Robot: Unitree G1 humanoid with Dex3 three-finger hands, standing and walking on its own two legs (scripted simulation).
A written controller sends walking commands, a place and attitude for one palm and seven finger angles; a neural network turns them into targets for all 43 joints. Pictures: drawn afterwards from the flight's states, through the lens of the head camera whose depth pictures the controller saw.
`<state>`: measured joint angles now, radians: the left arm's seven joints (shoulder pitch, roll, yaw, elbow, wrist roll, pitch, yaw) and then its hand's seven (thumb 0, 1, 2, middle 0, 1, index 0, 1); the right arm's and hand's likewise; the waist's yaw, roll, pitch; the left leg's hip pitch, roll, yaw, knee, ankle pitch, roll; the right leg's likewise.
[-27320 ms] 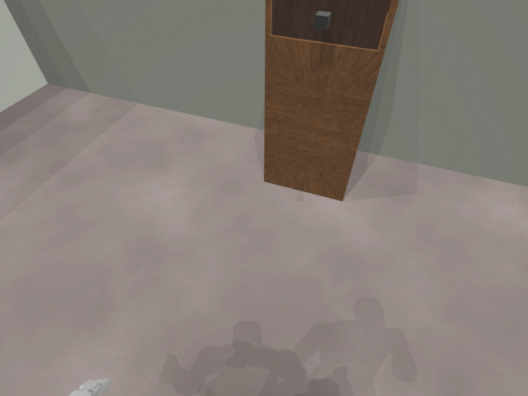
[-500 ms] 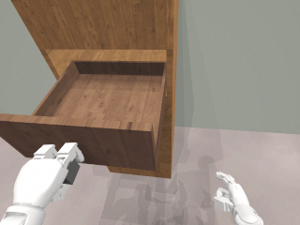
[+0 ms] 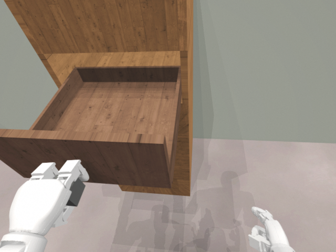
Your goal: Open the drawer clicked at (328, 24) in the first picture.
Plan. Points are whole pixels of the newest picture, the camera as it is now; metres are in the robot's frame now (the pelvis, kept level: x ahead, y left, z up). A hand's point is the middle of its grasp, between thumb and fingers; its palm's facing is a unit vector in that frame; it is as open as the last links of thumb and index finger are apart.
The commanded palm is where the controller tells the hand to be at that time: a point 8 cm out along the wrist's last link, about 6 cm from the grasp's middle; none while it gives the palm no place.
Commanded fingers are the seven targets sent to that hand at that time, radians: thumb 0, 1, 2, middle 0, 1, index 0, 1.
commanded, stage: open the thumb to release the handle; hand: left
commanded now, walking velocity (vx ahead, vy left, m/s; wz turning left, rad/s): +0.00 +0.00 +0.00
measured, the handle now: (71, 181) +0.23 +0.23 +0.11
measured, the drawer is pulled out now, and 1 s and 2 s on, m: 0.30 0.30 0.30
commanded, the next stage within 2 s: lift the hand off the handle in 0.48 s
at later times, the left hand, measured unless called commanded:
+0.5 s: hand (60, 206) +0.18 +0.23 +0.10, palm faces +0.06 -0.07 -1.00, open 12.2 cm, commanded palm +0.15 +0.24 +0.15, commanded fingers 0.00 -0.50 0.30 -0.30 -1.20 -0.30 -1.20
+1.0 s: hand (62, 198) +0.19 +0.23 +0.10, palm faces +0.07 -0.08 -0.99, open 13.5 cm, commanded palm +0.17 +0.23 +0.17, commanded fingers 0.00 -0.50 0.30 -0.30 -1.20 -0.30 -1.20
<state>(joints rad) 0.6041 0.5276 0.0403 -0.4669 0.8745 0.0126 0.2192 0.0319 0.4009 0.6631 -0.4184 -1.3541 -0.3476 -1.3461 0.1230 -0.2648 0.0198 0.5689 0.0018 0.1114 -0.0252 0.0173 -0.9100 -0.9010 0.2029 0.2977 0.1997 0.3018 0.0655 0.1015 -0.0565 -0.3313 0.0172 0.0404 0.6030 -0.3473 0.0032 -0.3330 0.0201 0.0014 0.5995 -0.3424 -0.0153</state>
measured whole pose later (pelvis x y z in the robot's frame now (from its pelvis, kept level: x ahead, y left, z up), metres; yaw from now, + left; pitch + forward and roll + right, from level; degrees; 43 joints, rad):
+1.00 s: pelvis -0.03 +0.00 +0.01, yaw +2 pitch -1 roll +0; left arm 0.23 0.46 -0.07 -0.25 0.93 0.03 0.09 0.00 -0.49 0.30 -0.33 -1.21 -0.38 -1.25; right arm 0.08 -0.23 0.03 0.65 0.00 0.08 -0.04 0.02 -0.91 -0.90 0.20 0.30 0.20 0.30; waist 0.11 0.11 -0.01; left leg -0.24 -0.01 0.01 0.50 -0.25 0.01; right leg -0.23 -0.01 -0.03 0.51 -0.27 -0.01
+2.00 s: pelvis -0.04 +0.00 +0.01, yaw +2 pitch -2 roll +1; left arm -0.10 0.66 0.07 -0.39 0.72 0.17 -0.25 0.00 -0.50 0.30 -0.33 -1.21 -0.32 -1.20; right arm 0.03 -0.29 0.07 0.61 0.05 0.10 0.02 0.02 -0.91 -0.90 0.20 0.30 0.20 0.30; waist 0.09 0.16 -0.01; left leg -0.19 -0.01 0.01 0.43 -0.20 0.01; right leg -0.20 -0.01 -0.03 0.47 -0.23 -0.01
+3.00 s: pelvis -0.05 +0.00 +0.01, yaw +4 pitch -4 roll -1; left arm 0.11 0.60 0.41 -0.56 0.09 -0.10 -0.05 0.00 -0.47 0.31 -0.32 -1.19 -0.32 -1.18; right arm 0.07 -0.22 0.07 0.62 0.03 -0.03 -0.04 0.02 -0.91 -0.90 0.20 0.30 0.20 0.30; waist 0.08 0.11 0.04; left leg -0.19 0.00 -0.02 0.48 -0.22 0.01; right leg -0.15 0.00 -0.06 0.44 -0.22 -0.01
